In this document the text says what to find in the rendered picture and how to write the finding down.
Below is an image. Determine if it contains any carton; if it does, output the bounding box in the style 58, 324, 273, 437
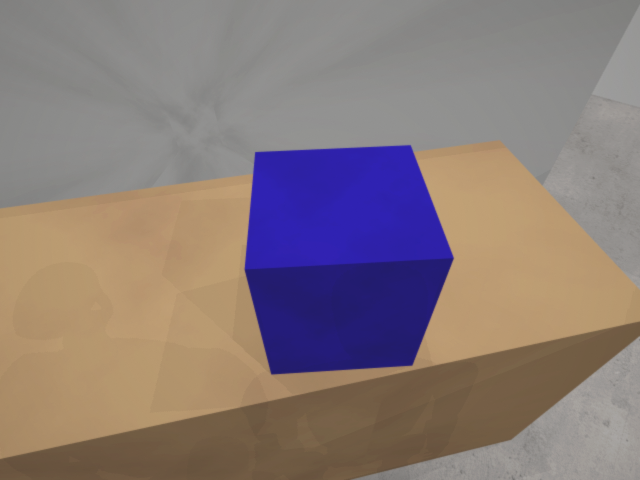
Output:
245, 145, 454, 375

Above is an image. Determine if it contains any pedestal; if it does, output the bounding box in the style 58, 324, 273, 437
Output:
0, 140, 640, 480

